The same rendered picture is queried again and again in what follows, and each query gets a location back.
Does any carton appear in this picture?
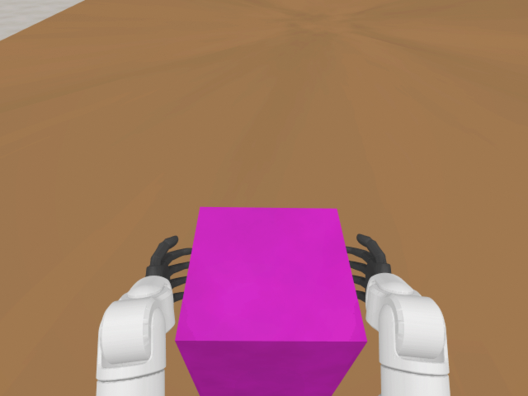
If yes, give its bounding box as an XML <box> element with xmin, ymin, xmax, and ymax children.
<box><xmin>175</xmin><ymin>207</ymin><xmax>367</xmax><ymax>396</ymax></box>

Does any robot left hand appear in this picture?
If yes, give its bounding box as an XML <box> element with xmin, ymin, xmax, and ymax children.
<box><xmin>145</xmin><ymin>236</ymin><xmax>192</xmax><ymax>303</ymax></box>

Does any robot right hand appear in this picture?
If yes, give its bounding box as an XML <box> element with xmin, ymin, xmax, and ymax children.
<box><xmin>346</xmin><ymin>234</ymin><xmax>392</xmax><ymax>302</ymax></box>

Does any left robot forearm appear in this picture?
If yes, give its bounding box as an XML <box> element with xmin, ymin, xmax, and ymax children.
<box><xmin>97</xmin><ymin>276</ymin><xmax>175</xmax><ymax>396</ymax></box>

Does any right robot forearm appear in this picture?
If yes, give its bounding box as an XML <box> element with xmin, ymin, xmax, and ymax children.
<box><xmin>365</xmin><ymin>273</ymin><xmax>450</xmax><ymax>396</ymax></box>

